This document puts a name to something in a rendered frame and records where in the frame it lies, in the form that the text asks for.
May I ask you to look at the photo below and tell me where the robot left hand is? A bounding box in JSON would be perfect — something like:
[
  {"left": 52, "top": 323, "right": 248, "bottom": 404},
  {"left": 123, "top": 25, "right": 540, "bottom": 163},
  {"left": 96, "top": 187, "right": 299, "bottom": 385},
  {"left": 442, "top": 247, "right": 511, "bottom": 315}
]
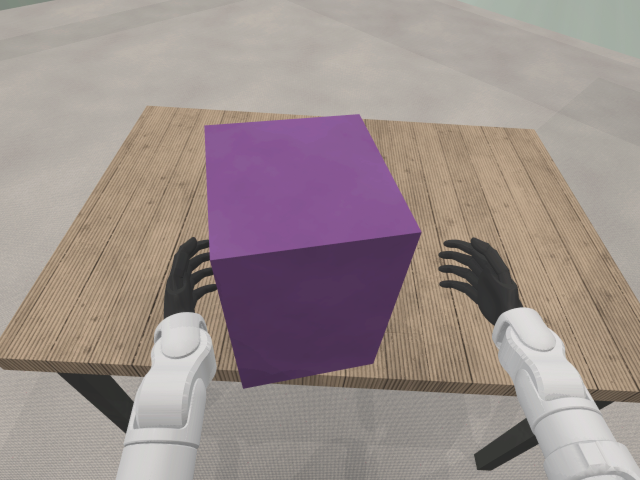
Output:
[{"left": 164, "top": 237, "right": 217, "bottom": 319}]

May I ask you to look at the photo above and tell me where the robot right hand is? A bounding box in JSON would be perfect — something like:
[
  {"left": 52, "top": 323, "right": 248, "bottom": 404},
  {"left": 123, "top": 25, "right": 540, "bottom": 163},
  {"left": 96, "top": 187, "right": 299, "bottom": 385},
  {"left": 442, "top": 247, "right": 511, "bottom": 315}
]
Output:
[{"left": 438, "top": 237, "right": 523, "bottom": 326}]

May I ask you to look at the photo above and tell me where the table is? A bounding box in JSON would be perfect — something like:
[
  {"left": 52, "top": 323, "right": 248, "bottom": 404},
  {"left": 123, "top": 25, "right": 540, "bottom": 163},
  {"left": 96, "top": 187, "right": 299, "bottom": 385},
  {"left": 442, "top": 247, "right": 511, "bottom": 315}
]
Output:
[{"left": 0, "top": 106, "right": 640, "bottom": 471}]

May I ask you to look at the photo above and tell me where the robot right forearm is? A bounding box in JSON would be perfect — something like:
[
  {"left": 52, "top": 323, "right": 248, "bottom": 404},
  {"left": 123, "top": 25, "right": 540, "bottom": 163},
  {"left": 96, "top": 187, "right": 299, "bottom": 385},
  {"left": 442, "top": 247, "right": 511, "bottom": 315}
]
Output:
[{"left": 492, "top": 307, "right": 640, "bottom": 480}]

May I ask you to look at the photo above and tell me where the robot left forearm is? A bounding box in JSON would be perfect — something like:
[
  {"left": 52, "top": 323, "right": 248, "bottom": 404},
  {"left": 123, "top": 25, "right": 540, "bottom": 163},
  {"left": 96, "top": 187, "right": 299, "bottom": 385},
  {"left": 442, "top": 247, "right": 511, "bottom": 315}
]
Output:
[{"left": 116, "top": 312, "right": 217, "bottom": 480}]

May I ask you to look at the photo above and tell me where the carton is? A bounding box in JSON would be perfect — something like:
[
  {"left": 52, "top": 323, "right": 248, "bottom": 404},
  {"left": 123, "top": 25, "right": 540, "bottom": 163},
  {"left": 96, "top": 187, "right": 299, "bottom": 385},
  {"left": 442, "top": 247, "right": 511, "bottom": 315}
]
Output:
[{"left": 204, "top": 114, "right": 422, "bottom": 389}]

